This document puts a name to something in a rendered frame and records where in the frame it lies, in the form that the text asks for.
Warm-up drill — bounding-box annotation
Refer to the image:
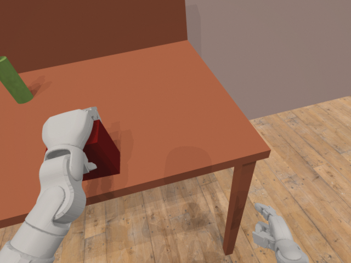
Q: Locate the sponge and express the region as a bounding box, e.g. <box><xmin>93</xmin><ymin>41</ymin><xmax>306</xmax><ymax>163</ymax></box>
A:
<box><xmin>45</xmin><ymin>120</ymin><xmax>120</xmax><ymax>181</ymax></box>

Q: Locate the left robot hand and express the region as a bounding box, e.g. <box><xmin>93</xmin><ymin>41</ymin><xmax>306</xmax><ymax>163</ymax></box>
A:
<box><xmin>42</xmin><ymin>107</ymin><xmax>102</xmax><ymax>174</ymax></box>

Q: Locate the table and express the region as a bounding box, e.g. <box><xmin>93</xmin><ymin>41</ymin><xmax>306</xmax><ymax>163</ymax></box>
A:
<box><xmin>0</xmin><ymin>0</ymin><xmax>271</xmax><ymax>255</ymax></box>

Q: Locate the robot left forearm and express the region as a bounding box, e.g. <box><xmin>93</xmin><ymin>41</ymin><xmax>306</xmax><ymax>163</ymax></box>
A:
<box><xmin>0</xmin><ymin>145</ymin><xmax>86</xmax><ymax>263</ymax></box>

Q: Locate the right robot hand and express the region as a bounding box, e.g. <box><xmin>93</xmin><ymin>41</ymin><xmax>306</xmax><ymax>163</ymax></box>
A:
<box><xmin>252</xmin><ymin>203</ymin><xmax>294</xmax><ymax>251</ymax></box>

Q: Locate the robot right forearm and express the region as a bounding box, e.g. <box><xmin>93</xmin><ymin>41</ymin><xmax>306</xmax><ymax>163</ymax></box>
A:
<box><xmin>275</xmin><ymin>239</ymin><xmax>309</xmax><ymax>263</ymax></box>

